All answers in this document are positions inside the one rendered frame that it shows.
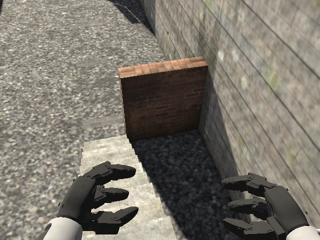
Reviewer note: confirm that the stairs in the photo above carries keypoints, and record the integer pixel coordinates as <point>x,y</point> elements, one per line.
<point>150,222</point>

